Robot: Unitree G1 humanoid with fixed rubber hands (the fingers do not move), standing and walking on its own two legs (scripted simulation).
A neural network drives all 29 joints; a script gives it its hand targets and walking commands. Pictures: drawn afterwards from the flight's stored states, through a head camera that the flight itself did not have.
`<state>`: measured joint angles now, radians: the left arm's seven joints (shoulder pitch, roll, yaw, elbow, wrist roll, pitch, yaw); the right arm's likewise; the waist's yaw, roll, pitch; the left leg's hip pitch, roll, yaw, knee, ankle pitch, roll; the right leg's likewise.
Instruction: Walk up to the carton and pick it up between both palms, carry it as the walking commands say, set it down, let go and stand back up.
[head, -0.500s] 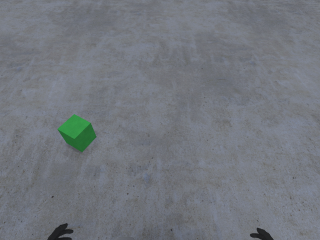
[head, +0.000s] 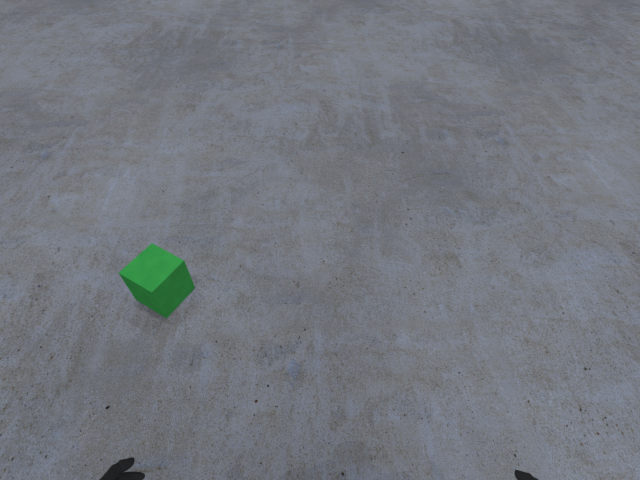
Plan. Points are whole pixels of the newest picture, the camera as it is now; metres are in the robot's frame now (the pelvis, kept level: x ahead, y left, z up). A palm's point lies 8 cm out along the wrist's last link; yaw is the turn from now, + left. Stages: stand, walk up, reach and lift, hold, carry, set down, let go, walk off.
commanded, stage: stand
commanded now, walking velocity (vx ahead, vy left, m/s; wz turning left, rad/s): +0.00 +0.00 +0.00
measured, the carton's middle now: (159, 280) +0.82 +0.58 -0.69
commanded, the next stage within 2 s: walk up in 0.76 s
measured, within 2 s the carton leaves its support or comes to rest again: neither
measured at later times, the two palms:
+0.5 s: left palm out of the picture +0.08 +0.28 -0.12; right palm out of the picture +0.07 -0.30 -0.11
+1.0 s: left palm out of the picture +0.08 +0.29 -0.11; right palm out of the picture +0.08 -0.30 -0.11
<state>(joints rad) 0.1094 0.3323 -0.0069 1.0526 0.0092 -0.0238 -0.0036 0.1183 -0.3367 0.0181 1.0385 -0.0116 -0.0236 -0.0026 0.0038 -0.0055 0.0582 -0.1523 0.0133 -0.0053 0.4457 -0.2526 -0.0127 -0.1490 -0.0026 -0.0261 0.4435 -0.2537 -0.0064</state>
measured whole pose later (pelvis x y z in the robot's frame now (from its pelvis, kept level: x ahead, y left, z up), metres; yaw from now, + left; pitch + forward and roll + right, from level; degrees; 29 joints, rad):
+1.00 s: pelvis +0.00 +0.00 +0.00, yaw +2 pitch -1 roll +0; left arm 0.12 0.32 0.03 1.06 0.02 0.00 0.02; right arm 0.14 -0.35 -0.02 1.03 -0.03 0.05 0.04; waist -0.02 0.01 0.02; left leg -0.26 0.02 -0.02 0.63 -0.33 -0.03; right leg -0.14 -0.01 -0.07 0.36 -0.22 -0.01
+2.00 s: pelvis +0.37 +0.21 -0.01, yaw +26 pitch +0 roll -1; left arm 0.27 0.21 0.07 1.04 0.04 -0.04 0.03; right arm 0.23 -0.25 -0.08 0.96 -0.03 0.03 0.04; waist 0.01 0.04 0.05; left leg -0.54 0.07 0.02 1.10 -0.34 -0.03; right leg -0.26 -0.10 -0.15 0.50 -0.22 0.03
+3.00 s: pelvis +0.44 +0.35 +0.00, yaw +30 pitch +1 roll -1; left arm 0.27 0.23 0.05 1.05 0.02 0.05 0.03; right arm 0.25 -0.17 -0.03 1.02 -0.02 0.01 -0.02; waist 0.00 -0.05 -0.01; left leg -0.25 0.03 0.02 0.49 -0.26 -0.01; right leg -0.38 -0.05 -0.02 0.66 -0.36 0.01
